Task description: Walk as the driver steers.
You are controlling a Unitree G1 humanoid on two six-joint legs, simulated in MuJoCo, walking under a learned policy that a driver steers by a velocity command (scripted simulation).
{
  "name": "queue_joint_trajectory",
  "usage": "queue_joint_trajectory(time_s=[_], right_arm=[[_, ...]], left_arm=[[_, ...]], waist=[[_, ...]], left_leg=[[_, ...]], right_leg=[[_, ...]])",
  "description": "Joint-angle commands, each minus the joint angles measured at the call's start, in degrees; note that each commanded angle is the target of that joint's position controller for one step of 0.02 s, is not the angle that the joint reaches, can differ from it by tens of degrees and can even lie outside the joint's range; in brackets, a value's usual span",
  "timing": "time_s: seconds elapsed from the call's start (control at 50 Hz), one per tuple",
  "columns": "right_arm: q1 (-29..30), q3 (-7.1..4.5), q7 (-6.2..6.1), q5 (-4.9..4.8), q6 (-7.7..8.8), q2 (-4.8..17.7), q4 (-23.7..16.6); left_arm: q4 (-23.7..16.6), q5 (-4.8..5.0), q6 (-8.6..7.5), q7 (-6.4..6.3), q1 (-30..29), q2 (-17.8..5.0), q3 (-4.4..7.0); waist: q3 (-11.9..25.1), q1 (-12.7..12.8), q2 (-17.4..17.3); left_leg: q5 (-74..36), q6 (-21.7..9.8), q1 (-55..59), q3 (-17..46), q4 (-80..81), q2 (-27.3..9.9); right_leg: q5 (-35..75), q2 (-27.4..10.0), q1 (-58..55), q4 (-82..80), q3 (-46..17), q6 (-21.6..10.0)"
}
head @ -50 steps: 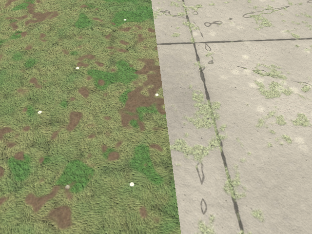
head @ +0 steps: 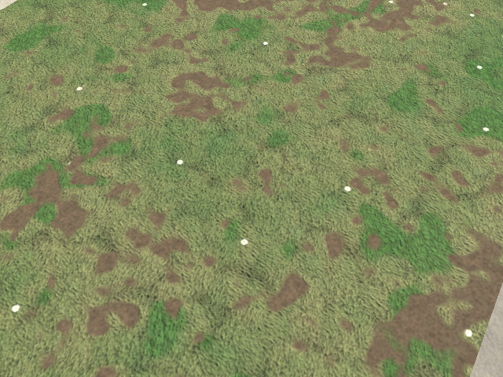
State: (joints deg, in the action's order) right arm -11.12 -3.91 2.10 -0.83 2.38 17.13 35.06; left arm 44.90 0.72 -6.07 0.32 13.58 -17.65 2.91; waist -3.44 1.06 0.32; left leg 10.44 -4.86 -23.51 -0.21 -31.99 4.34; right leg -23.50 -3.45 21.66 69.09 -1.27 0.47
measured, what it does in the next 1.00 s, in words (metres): walks ahead, turning left: right foot, then left foot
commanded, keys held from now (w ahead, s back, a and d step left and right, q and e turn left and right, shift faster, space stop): w+q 1.00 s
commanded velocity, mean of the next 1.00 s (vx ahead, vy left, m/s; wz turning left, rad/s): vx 0.50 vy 0.00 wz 0.60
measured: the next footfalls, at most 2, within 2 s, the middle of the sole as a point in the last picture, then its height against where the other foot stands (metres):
right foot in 0.36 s outside the picture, level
left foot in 0.88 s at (176, 332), level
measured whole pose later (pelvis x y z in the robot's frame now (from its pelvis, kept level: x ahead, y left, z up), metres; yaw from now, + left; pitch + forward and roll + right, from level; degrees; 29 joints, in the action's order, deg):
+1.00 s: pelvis +0.50 +0.12 +0.00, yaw +36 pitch +1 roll +0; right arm -11.6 -4.1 2.0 -1.0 2.3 17.3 35.3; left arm 44.5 0.8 -5.8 0.3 13.3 -18.0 2.9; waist -4.1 0.9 0.9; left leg 10.4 -5.1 -22.7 -0.1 -31.7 4.7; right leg -23.3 -3.3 21.5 68.7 -0.9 0.6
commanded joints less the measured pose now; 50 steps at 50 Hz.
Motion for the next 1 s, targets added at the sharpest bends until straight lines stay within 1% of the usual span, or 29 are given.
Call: queue_joint_trajectory(time_s=[0.02,0.08,0.18,0.22,0.28,0.32,0.34,0.36,0.38,0.4,0.42,0.44,0.46,0.48,0.52,0.56,0.64,0.7,0.78,0.82,0.84,0.86,0.88,0.9,0.92,0.94,0.96,0.98,1.0], right_arm=[[-2.1,-2.02,-0.61,0.81,1.04,7.0,-3.8],[-2.6,-2.3,-1.52,0.46,1.45,8.1,-2.6],[-6.4,-2.67,-2.81,-0.24,0.79,9.2,-0.3],[-8.5,-2.83,-2.87,-0.49,0.59,9.7,0.8],[-9.7,-2.69,-3.0,-0.74,0.21,8.9,1.8],[-8.7,-2.66,-3.07,-0.62,-0.17,8.4,1.7],[-8.5,-2.13,-3.03,-0.48,-0.24,6.8,1.5],[-8.3,-0.93,-2.85,0.0,-0.05,3.5,0.7],[-14.8,0.2,-2.95,-1.1,0.42,0.2,-0.9],[-15.9,-0.26,-3.1,-1.6,0.66,4.4,-0.8],[-11.0,-1.43,-3.08,-1.53,0.33,8.4,-0.4],[-7.1,-1.64,-3.11,-0.83,-0.08,8.8,-1.0],[-5.0,-1.74,-2.94,-0.26,-0.19,8.2,-1.6],[-4.7,-1.88,-2.64,-0.36,-0.43,7.2,-1.8],[-5.3,-1.53,-2.23,-0.9,-1.02,4.9,-1.7],[-3.6,-1.18,-2.15,-0.59,-1.37,3.6,-2.5],[0.3,-0.72,-1.41,-0.47,-1.07,2.8,-3.1],[6.2,-0.14,-0.23,-0.46,-0.47,1.6,-4.3],[10.9,-0.15,1.13,-0.77,-0.46,1.9,-6.5],[9.2,-1.08,1.34,-0.37,-0.7,3.7,-6.8],[5.4,-1.98,1.23,-0.18,-0.94,5.4,-6.1],[-3.0,-3.48,0.87,-0.27,-1.13,7.7,-4.0],[-13.3,-5.45,-0.16,-0.52,-1.67,11.4,-1.2],[-12.6,-6.27,-1.02,-1.15,-1.54,18.3,-1.1],[-14.3,-5.16,-0.63,-0.74,-0.38,15.7,-3.4],[-12.8,-3.99,-0.31,-0.17,0.54,11.8,-2.4],[-10.1,-3.44,-0.34,-0.3,1.01,10.3,-2.1],[-5.9,-2.82,-0.45,-0.18,1.09,8.6,-2.5],[-3.1,-2.25,-0.61,0.44,1.17,7.2,-3.3]], left_arm=[[-5.5,-1.12,-1.03,-0.15,-1.0,-7.9,1.98],[-5.7,-1.77,0.4,-0.35,-1.9,-5.5,1.42],[-8.3,-1.3,0.17,0.3,-13.0,-2.8,0.12],[-9.3,-0.64,-0.24,0.79,-15.8,-3.4,0.25],[-9.9,-0.27,-0.82,1.26,-16.0,-5.7,1.23],[-9.2,-0.15,-1.26,1.2,-12.1,-6.6,2.02],[-8.1,-0.45,-1.45,0.9,-7.6,-7.5,2.74],[-7.5,-1.47,-1.73,0.45,-0.3,-9.9,3.6],[-6.0,-2.49,-1.09,0.21,6.7,-15.2,4.94],[-5.3,-0.95,-0.66,0.75,7.9,-12.1,4.45],[-6.1,-0.6,-0.34,0.54,5.3,-7.9,3.29],[-6.5,-0.96,0.15,0.33,2.7,-6.4,2.69],[-6.2,-1.23,0.44,0.23,0.5,-5.0,2.19],[-5.9,-1.53,0.41,0.06,-0.7,-3.9,1.77],[-5.1,-1.29,-0.03,-0.03,-1.2,-3.7,1.83],[-4.0,-1.13,-0.48,-0.08,-0.5,-5.2,2.37],[-2.3,-1.14,-0.16,-0.29,0.0,-7.0,2.92],[-1.1,-0.78,0.49,-0.59,1.5,-8.2,3.08],[0.5,0.36,1.69,-0.56,4.0,-10.4,3.69],[0.6,0.98,2.37,-0.83,3.7,-12.1,4.23],[0.5,1.26,2.78,-1.07,3.5,-13.0,4.52],[0.3,1.52,3.18,-1.32,2.6,-12.9,4.42],[-0.3,0.66,3.01,-1.6,3.3,-10.9,3.6],[-3.7,-2.31,1.95,-0.89,7.8,-2.1,0.81],[-5.1,-0.61,-0.29,-0.16,4.1,-5.0,0.65],[-6.8,1.72,-1.45,0.34,-2.0,-8.8,1.69],[-7.2,1.54,-2.13,0.29,-3.3,-7.9,1.23],[-6.4,0.02,-2.25,-0.13,-3.3,-7.7,1.32],[-6.0,-0.85,-1.76,-0.2,-2.2,-8.3,1.76]], waist=[[7.8,-0.2,-3.0],[6.2,0.5,-2.7],[3.7,-3.7,-4.6],[3.4,-4.8,-5.2],[3.4,-4.3,-6.5],[4.0,-1.9,-8.3],[6.1,0.4,-8.1],[12.5,3.7,-4.3],[20.9,2.5,11.9],[20.2,2.7,16.2],[12.6,3.9,9.6],[8.1,3.5,5.7],[4.7,2.4,4.6],[3.3,1.0,5.8],[2.7,0.1,7.1],[2.1,0.0,5.6],[1.9,0.8,3.9],[0.2,3.1,3.4],[-1.7,3.8,3.4],[0.4,1.5,4.9],[3.1,-1.0,5.8],[7.5,-6.0,4.8],[12.7,-10.7,1.4],[15.9,-4.2,-15.6],[26.8,-7.1,-12.3],[19.2,-8.5,-7.6],[13.2,-6.4,-4.9],[9.6,-3.7,-1.6],[8.0,-1.5,-2.4]], left_leg=[[-12.3,-12.2,17.5,22.9,16.7,-15.0],[-16.7,-12.6,10.6,18.5,18.5,-13.2],[-8.2,-8.6,7.3,14.9,17.7,-9.3],[-5.2,-8.0,8.0,17.1,16.6,-10.2],[-2.1,-6.9,12.4,22.4,12.2,-12.0],[-2.9,-5.6,13.5,24.7,8.3,-11.8],[-4.3,-4.1,12.6,23.7,4.0,-9.6],[-1.4,-1.9,7.8,19.9,-8.8,-6.4],[16.3,2.6,-11.1,11.0,-28.6,1.5],[23.9,3.7,-21.3,10.6,-39.1,-1.4],[18.8,4.1,-24.0,10.9,-43.0,-4.0],[14.6,4.3,-22.9,8.7,-42.9,-6.0],[11.5,4.4,-21.4,8.2,-40.4,-7.4],[9.4,4.3,-19.1,8.1,-38.3,-9.0],[7.6,4.5,-16.5,6.6,-36.0,-10.1],[5.0,5.0,-18.0,6.3,-33.0,-10.6],[-4.9,5.5,-19.1,5.2,-22.7,-10.9],[-11.3,4.8,-16.3,1.9,-13.2,-10.0],[-7.8,2.5,-14.6,-1.3,-6.1,-8.7],[-1.8,0.2,-9.2,-4.2,-4.5,-5.6],[0.8,-1.2,-3.6,-5.7,-4.0,-3.3],[-2.0,-3.2,7.9,-6.7,-0.4,-0.8],[-3.8,-5.8,25.6,-1.1,0.8,-2.4],[0.9,-14.6,44.3,28.7,3.5,-17.9],[12.4,-20.4,48.6,49.7,13.3,-24.0],[10.2,-16.8,44.3,41.8,15.0,-22.2],[5.9,-14.7,36.0,34.5,15.1,-19.8],[-0.3,-13.0,27.7,29.1,15.3,-17.4],[-6.4,-12.4,21.8,25.5,16.3,-15.8]], right_leg=[[4.7,-3.6,15.5,-3.1,-3.6,0.3],[8.6,-2.7,13.5,-10.2,-2.0,2.7],[26.2,1.2,9.3,-31.1,-1.6,3.7],[28.1,2.5,7.0,-35.1,-2.0,3.3],[23.8,3.2,5.0,-39.4,-3.6,1.8],[19.5,3.5,0.0,-41.5,-2.9,0.0],[19.3,3.1,-6.9,-43.4,-2.3,-1.4],[17.8,-4.2,-19.6,-42.5,-8.6,-4.8],[6.7,-17.7,-39.8,-46.3,-31.8,-13.8],[-8.0,-21.7,-40.9,-51.2,-45.8,-15.7],[-10.8,-19.3,-34.5,-52.6,-38.5,-13.3],[-4.5,-16.9,-27.8,-52.8,-29.9,-11.3],[2.2,-14.4,-21.8,-54.0,-23.7,-10.7],[6.9,-12.5,-18.0,-55.4,-18.8,-9.9],[12.3,-11.0,-14.6,-57.9,-12.5,-10.1],[17.4,-11.6,-14.6,-59.4,-8.5,-11.2],[25.5,-11.4,-17.7,-60.0,-0.3,-10.8],[26.8,-10.6,-18.6,-60.0,5.2,-9.3],[31.8,-12.7,-23.9,-58.2,8.5,-8.1],[49.8,-12.9,-26.4,-52.0,10.8,-7.0],[59.4,-12.6,-26.8,-45.4,12.0,-6.4],[62.8,-11.1,-23.8,-34.6,13.7,-5.0],[51.8,-9.1,-11.8,-19.0,13.9,-2.7],[-3.5,0.9,14.6,2.0,12.0,0.8],[-11.4,4.9,22.0,11.4,-2.4,0.8],[-5.6,1.8,27.2,11.0,-4.2,-0.2],[-0.6,-0.5,26.0,6.0,-3.7,-1.0],[2.4,-2.4,22.2,1.1,-3.7,-0.7],[4.4,-3.5,17.9,-2.2,-4.0,-0.3]])
Velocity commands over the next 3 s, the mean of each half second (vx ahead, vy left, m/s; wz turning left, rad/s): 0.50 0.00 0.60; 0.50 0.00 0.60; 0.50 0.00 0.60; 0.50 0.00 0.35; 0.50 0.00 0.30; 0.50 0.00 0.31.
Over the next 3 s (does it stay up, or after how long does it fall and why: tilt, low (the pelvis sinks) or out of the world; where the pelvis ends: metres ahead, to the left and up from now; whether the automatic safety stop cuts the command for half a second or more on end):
stays up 1.01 1.00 0.01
